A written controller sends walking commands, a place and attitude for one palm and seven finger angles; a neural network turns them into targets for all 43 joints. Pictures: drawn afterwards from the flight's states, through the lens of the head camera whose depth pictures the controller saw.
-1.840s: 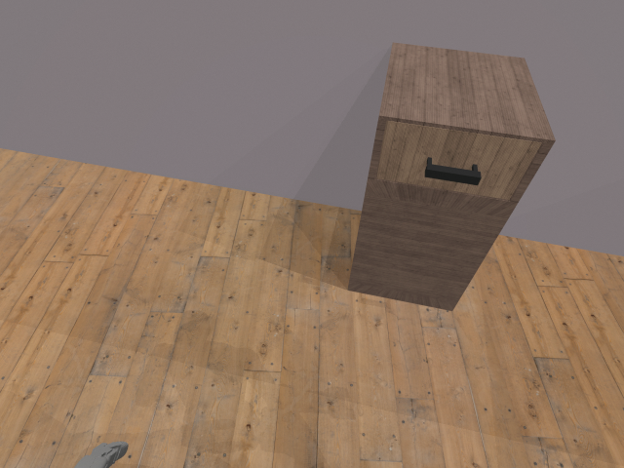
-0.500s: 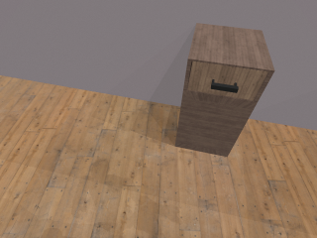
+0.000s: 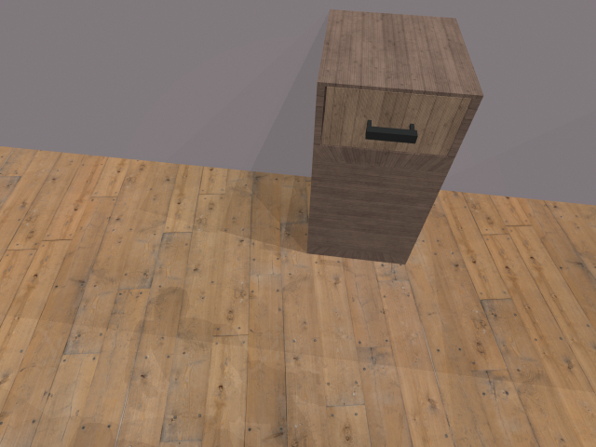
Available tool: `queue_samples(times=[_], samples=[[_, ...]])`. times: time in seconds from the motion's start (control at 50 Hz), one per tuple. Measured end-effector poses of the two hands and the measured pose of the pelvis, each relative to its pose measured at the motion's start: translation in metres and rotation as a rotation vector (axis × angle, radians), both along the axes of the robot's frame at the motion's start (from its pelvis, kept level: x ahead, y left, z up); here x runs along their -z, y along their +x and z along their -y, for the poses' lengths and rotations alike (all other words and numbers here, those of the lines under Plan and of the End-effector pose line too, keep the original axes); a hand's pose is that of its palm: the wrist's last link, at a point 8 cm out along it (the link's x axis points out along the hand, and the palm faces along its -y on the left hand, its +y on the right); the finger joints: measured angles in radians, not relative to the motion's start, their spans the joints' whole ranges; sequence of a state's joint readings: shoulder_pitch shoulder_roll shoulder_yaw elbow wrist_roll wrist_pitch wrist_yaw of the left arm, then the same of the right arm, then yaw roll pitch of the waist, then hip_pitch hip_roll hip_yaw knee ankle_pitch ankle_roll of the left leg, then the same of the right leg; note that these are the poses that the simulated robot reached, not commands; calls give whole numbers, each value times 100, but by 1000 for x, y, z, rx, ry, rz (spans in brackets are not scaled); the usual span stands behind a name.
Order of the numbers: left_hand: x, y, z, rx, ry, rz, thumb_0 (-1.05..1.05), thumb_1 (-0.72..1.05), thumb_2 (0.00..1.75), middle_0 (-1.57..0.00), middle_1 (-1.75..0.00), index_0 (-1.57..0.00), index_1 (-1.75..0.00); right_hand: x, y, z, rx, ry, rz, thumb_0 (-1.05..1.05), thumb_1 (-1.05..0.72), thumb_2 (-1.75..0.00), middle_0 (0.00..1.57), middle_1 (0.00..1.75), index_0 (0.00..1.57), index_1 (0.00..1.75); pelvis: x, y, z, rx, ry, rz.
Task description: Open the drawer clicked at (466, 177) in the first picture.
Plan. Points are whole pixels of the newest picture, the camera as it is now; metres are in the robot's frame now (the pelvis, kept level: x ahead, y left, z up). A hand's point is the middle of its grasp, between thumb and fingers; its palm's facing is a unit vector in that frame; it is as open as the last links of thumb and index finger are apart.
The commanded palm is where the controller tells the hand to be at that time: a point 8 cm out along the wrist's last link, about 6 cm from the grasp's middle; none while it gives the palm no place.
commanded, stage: walk to a spot facing it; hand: left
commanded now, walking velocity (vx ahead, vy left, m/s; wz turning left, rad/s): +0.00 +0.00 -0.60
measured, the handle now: (390, 129) +0.87 -0.17 -0.10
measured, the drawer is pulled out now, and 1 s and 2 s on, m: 0.00 0.00 0.00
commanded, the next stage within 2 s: none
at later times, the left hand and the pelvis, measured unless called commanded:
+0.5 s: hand out of the picture +0.07 +0.17 -0.15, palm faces -0.17 -0.96 -0.24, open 7.4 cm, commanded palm none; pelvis -0.01 -0.02 +0.01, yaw -15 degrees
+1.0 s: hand (182, 430) +0.16 +0.19 -0.16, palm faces -0.51 -0.84 -0.20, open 7.4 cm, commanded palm none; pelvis -0.02 +0.05 +0.01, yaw -34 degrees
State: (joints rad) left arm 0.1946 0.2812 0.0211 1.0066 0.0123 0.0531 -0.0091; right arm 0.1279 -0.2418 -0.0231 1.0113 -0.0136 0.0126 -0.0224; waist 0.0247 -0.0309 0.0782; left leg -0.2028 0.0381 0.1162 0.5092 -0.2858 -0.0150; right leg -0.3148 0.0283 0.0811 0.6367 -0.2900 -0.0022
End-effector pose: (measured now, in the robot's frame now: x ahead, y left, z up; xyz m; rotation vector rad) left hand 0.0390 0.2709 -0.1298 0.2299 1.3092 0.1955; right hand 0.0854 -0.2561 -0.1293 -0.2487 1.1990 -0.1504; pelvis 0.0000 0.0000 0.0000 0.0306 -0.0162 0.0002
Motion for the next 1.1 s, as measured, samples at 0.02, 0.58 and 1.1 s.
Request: queue_samples(times=[0.02,0.58,1.1], samples=[[1,2,5,9,-3,-3,1,91,90,-20,-30,-20,-30,3,-5,0,15,11,-1,1,-91,-89,21,29,20,30,2,-1,2,15,6,4],[-5,52,40,237,-42,34,1,91,90,-20,-30,-20,-30,-17,-51,26,296,-21,88,1,-91,-89,20,29,20,30,-7,-11,3,304,-14,-51],[-1,159,84,697,-96,56,1,91,90,-19,-30,-19,-29,-6,-249,-84,766,29,-82,1,-90,-89,21,30,20,30,-4,-26,-39,669,-44,-41]])
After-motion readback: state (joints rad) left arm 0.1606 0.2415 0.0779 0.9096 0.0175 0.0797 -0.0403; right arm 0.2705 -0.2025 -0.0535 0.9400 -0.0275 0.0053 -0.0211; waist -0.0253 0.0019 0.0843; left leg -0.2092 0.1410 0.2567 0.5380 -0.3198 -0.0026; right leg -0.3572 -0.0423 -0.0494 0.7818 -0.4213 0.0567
